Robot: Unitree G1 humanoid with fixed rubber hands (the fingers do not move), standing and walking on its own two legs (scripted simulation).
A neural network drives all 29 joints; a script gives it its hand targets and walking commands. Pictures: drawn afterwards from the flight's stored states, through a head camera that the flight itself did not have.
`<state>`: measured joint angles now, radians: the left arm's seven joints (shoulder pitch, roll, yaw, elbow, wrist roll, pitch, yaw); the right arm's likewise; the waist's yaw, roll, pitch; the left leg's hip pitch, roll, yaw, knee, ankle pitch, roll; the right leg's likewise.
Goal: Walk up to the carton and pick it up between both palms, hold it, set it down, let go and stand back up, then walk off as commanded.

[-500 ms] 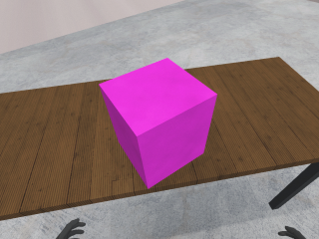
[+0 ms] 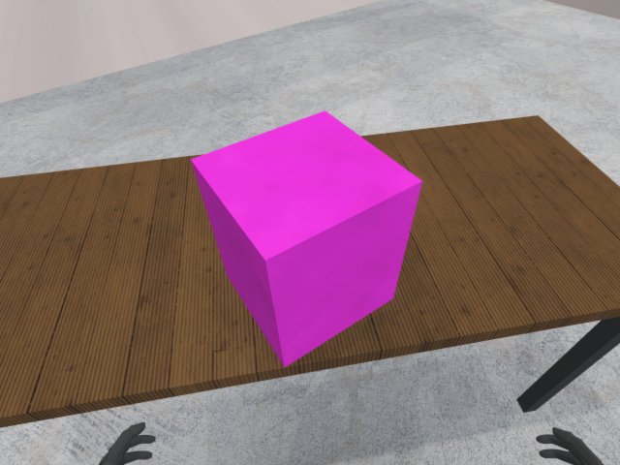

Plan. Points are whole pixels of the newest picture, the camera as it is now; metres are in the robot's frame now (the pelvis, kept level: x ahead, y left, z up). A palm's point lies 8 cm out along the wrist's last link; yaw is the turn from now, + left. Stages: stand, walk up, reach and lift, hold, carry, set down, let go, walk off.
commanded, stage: reach and lift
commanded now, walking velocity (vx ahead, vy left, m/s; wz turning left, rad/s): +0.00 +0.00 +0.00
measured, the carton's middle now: (305, 238) +0.43 +0.03 +0.06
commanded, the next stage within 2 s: none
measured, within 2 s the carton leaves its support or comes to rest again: neither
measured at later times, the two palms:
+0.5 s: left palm (149, 452) +0.18 +0.23 -0.06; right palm out of the picture +0.15 -0.30 -0.04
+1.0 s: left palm (177, 457) +0.17 +0.18 -0.03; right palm (590, 449) +0.17 -0.30 -0.03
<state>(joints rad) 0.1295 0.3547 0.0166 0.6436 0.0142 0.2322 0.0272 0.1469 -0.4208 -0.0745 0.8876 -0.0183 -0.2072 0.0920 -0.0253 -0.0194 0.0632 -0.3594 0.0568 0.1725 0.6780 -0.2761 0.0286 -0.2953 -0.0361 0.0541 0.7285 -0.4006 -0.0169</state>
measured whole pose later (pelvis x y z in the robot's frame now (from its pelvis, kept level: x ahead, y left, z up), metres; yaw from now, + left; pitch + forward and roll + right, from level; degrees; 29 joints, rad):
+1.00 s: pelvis +0.01 -0.01 +0.02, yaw +0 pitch +1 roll +1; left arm 0.32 0.16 -0.13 0.23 0.02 0.06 0.24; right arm 0.22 -0.42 -0.06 0.76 0.15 -0.35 0.29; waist 0.05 -0.03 0.02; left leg -0.31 0.06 0.17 0.46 -0.16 0.02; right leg -0.26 -0.02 0.04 0.53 -0.29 0.00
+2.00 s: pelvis +0.02 -0.04 +0.02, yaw -1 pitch +2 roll +1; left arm 0.36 0.02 -0.18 -0.11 0.02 0.07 0.38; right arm 0.13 -0.52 0.06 0.57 0.41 -0.38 0.32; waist 0.11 -0.01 0.00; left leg -0.31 0.09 0.16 0.45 -0.17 -0.01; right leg -0.26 0.01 0.04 0.51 -0.29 -0.02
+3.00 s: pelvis -0.01 -0.03 +0.02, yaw +0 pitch +1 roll +0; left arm -0.24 0.02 0.06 -0.31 -0.04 0.82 0.38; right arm -0.50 -0.55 0.07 0.51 0.41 0.26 0.22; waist 0.12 0.01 0.00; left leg -0.31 0.09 0.14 0.38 -0.08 -0.01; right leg -0.25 0.02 0.02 0.44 -0.20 -0.02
